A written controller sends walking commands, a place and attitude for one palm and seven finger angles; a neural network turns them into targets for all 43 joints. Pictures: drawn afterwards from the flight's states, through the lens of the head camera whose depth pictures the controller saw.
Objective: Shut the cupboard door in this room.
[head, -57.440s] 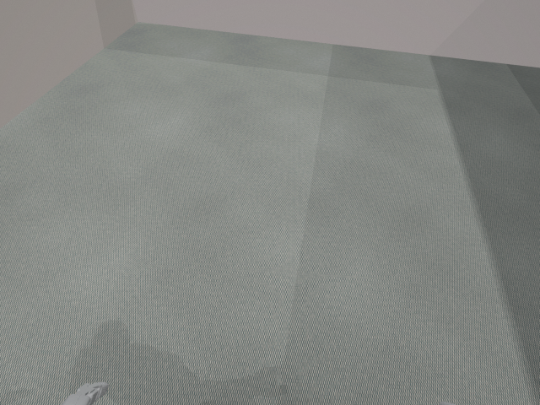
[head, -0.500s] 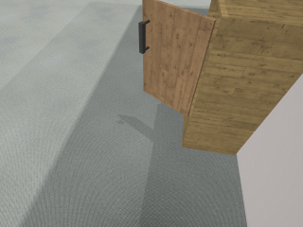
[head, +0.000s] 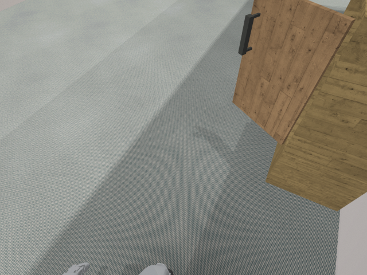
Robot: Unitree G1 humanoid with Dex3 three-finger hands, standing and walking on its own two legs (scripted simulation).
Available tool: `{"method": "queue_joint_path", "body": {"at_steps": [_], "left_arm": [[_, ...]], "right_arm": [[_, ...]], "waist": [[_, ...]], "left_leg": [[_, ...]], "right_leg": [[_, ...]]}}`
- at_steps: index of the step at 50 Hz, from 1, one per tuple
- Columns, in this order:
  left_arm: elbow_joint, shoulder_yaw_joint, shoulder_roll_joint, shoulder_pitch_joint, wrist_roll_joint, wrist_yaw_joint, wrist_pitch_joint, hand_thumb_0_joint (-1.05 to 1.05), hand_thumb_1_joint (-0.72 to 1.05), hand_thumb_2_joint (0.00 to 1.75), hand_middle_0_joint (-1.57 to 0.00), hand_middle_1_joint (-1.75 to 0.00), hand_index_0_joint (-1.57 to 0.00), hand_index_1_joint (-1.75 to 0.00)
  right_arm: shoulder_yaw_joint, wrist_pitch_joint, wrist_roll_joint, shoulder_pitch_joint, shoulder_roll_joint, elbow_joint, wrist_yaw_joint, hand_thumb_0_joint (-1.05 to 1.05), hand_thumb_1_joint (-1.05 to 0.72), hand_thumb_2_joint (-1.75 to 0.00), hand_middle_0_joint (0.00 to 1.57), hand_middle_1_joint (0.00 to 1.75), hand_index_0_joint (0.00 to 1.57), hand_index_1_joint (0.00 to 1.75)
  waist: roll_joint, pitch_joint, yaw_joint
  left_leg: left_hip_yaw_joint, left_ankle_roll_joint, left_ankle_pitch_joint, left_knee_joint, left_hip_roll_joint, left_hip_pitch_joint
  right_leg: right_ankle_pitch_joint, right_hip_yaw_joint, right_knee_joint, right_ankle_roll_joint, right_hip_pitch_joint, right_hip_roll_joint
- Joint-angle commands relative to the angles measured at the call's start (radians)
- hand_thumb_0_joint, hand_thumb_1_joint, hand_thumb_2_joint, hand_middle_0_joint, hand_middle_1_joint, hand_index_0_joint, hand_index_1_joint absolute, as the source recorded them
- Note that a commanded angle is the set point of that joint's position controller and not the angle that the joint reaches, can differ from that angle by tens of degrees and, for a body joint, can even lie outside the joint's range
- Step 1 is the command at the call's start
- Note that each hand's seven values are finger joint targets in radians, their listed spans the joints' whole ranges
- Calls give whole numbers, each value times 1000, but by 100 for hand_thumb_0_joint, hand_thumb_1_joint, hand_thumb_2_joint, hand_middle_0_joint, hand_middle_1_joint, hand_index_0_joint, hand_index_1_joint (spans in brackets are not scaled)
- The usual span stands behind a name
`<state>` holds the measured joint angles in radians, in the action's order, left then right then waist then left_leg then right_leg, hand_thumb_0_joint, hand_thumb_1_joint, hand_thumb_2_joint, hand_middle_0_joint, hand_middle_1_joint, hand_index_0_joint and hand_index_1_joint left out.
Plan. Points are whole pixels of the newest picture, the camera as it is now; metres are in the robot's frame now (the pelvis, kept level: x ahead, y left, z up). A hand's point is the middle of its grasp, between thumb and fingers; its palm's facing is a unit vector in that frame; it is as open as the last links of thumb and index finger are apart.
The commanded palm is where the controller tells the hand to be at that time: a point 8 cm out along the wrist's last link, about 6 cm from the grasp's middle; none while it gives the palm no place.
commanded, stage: walk to a spot facing it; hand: left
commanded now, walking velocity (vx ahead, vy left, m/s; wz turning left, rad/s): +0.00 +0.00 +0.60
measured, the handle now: (249, 34) +0.98 -0.23 +0.01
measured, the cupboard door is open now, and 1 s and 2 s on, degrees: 60 60 60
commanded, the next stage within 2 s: turn to face it in 1.72 s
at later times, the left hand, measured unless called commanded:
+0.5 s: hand out of the picture +0.00 +0.24 -0.16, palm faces +0.35 -0.90 -0.24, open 7.4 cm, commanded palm none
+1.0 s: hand out of the picture +0.03 +0.14 -0.15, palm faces +0.66 -0.73 -0.17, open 7.4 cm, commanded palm none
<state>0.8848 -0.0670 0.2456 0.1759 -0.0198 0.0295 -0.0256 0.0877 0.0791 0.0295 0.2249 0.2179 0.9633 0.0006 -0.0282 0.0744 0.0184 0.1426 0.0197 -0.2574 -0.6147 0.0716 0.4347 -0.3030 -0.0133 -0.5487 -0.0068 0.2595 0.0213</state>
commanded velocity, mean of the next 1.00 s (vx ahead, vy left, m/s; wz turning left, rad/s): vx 0.28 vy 0.00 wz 0.53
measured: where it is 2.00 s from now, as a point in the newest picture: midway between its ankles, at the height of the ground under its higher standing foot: (135, 227)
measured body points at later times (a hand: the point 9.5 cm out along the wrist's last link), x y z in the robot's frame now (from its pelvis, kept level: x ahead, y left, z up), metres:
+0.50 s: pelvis +0.01 +0.01 +0.01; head +0.03 +0.04 +0.46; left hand -0.02 +0.29 -0.14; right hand +0.13 -0.20 -0.13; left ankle -0.04 +0.13 -0.73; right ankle +0.07 -0.11 -0.67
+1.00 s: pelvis +0.15 +0.02 +0.02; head +0.17 +0.03 +0.47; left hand +0.00 +0.18 -0.13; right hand +0.36 -0.13 -0.13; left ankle +0.10 +0.17 -0.66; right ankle +0.17 -0.08 -0.73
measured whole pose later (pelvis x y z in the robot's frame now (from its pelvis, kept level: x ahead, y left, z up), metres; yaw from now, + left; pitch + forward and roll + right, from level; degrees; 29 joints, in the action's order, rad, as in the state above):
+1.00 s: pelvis +0.15 +0.02 +0.02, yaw +38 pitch +0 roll +1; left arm 1.01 -0.04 0.13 0.37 -0.03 0.01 0.07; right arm 0.08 0.04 0.03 0.17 0.21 0.98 -0.04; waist 0.01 0.06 -0.02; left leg -0.05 0.02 -0.22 -0.95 -0.09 0.56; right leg -0.25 -0.32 -0.33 0.01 0.07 0.09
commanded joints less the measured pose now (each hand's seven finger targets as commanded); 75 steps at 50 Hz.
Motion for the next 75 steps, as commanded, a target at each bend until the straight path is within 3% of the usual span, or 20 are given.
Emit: {"method": "queue_joint_path", "body": {"at_steps": [1, 4, 9, 13, 14, 15, 16, 26, 31, 32, 33, 35, 38, 52, 57, 58, 59, 60, 66, 75], "left_arm": [[-79, -37, 168, -44, -13, 17, 19, 0, 90, 90, -20, -30, -20, -30], [-92, -26, 124, -89, -12, 14, 29, 0, 90, 90, -20, -30, -20, -30], [-40, -50, 190, 88, -16, 14, 28, 0, 90, 90, -20, -30, -20, -30], [-24, -62, 200, 112, -8, -5, 25, 0, 90, 90, -20, -30, -20, -30], [-31, -58, 171, 110, 0, -11, 19, 0, 90, 90, -20, -30, -20, -30], [-72, -41, 89, 94, 4, -25, 16, 0, 90, 90, -20, -30, -20, -30], [-126, -21, 86, -52, -10, -23, 17, 0, 90, 90, -20, -30, -20, -30], [-83, -26, 72, -53, -2, -62, 31, 0, 90, 90, -20, -30, -20, -30], [-11, -46, 103, 184, -5, -61, 48, 0, 90, 90, -20, -30, -20, -30], [22, -62, 162, 312, -13, -51, 62, 0, 90, 90, -20, -30, -20, -30], [25, -81, 276, 373, -26, -35, 68, 0, 90, 90, -20, -30, -20, -30], [-23, -59, 197, 187, -8, -20, 66, 0, 90, 90, -20, -30, -20, -30], [-29, -32, 91, 72, -8, -19, 83, 0, 90, 90, -20, -30, -20, -30], [133, -22, 57, 323, -13, -15, 113, 0, 90, 90, -20, -30, -20, -30], [136, -31, 96, 259, -3, -21, 103, 0, 90, 90, -20, -30, -20, -30], [129, -26, 64, 262, -2, -27, 100, 0, 90, 90, -20, -30, -20, -30], [88, -15, 14, 261, 8, -39, 93, 0, 90, 90, -20, -30, -20, -30], [37, -4, 36, 158, -2, -33, 88, 0, 90, 90, -20, -30, -20, -30], [96, -7, -38, 184, -17, -42, 47, 0, 90, 90, -20, -30, -20, -30], [9, -16, -1, -30, -6, -62, 37, 0, 90, 90, -20, -30, -20, -30]], "right_arm": [[35, -20, 5, -2, 105, -100, -17, 0, -90, -90, 20, 30, 20, 30], [23, -13, -3, 15, 79, -85, -32, 0, -90, -90, 20, 30, 20, 30], [-1, -30, -14, -104, 55, -132, -33, 0, -90, -90, 20, 30, 20, 30], [-4, -54, -10, -20, 86, -120, -30, 0, -90, -90, 20, 30, 20, 30], [10, -64, -7, 52, 148, -99, -28, 0, -90, -90, 20, 30, 20, 30], [41, -71, 8, 122, 272, -87, -20, 0, -90, -90, 20, 30, 20, 30], [49, -69, 10, 215, 298, -52, -7, 0, -90, -90, 20, 30, 20, 30], [6, -104, 5, 63, 203, -68, 14, 0, -90, -90, 20, 30, 20, 30], [9, -92, 0, -23, 187, -72, 8, 0, -90, -90, 20, 30, 20, 30], [-1, -97, -9, -30, 137, -86, 6, 0, -90, -90, 20, 30, 20, 30], [-17, -102, -22, -4, 46, -113, -2, 0, -90, -90, 20, 30, 20, 30], [2, -93, 3, 2, 102, -103, -13, 0, -90, -90, 20, 30, 20, 30], [1, -71, 9, 66, 50, -31, -32, 0, -90, -90, 20, 30, 20, 30], [-38, -94, 0, -227, -16, -110, -56, 0, -90, -90, 20, 30, 20, 30], [-22, -114, 6, -15, 41, -54, -40, 0, -90, -90, 20, 30, 20, 30], [-1, -117, 8, 122, 122, -16, -29, 0, -90, -90, 20, 30, 20, 30], [30, -122, 13, 235, 241, 6, -12, 0, -90, -90, 20, 30, 20, 30], [32, -113, -2, 299, 264, 28, 6, 0, -90, -90, 20, 30, 20, 30], [-30, -140, -3, 48, 84, -4, 23, 0, -90, -90, 20, 30, 20, 30], [-16, -145, 2, 103, 101, 41, 17, 0, -90, -90, 20, 30, 20, 30]], "waist": [[184, 11, 26], [204, 24, 53], [213, -43, -46], [176, -127, -22], [31, -166, 21], [-332, -163, 62], [-298, -125, 125], [-130, -11, 14], [-51, -28, -103], [113, -75, -160], [480, -112, -182], [284, 37, -66], [206, 1, 17], [147, 12, -81], [110, -86, 40], [-25, -180, 102], [-301, -247, 137], [-226, -261, 165], [-75, 0, -9], [-66, 54, -12]], "left_leg": [[-31, 3, -209, -568, -41, 156], [-113, 31, -127, -551, -87, 103], [-197, 34, -216, -209, -84, 25], [-245, 10, -98, 116, -65, -208], [-139, -15, -64, 237, -128, -375], [272, -133, 13, 295, -396, -520], [390, -232, 96, 331, -482, -538], [142, -189, -135, 384, -271, -239], [108, -142, -317, 214, -191, 60], [21, -98, -346, -14, -92, 186], [-112, -49, -415, -430, 33, 327], [-26, -54, -207, -663, -105, 321], [-82, -24, -5, -675, -159, 167], [-241, -27, 8, -105, -163, 206], [-330, -83, 25, 85, -68, -244], [-216, -109, 14, 126, -147, -508], [235, -209, 43, 228, -423, -722], [339, -265, 186, 304, -506, -768], [5, -188, 46, 417, -352, -239], [-65, -208, -3, 474, -333, -243]], "right_leg": [[-195, 291, 375, 166, 89, 395], [124, 40, 266, 127, 61, 280], [502, -15, 127, 143, -147, 336], [226, -75, 19, 62, -118, 320], [50, -136, -135, 15, 17, 276], [-322, -206, -397, -62, 331, 116], [-385, -95, -531, -51, 484, 90], [-36, -43, -274, -57, 267, 69], [23, -86, -23, -57, -208, 2], [-148, 45, 129, -39, -378, 110], [-470, 502, 368, 52, -418, 437], [-628, 533, 480, 104, -102, 463], [-304, 149, 418, 50, 37, 337], [405, -166, 315, 103, -342, 374], [598, -296, -5, 58, -210, 333], [413, -303, -241, 21, -36, 282], [-172, -287, -555, -35, 299, 118], [-285, -131, -697, -21, 431, 89], [-6, -29, -568, -23, 294, 154], [155, -46, -180, -22, 240, 120]]}}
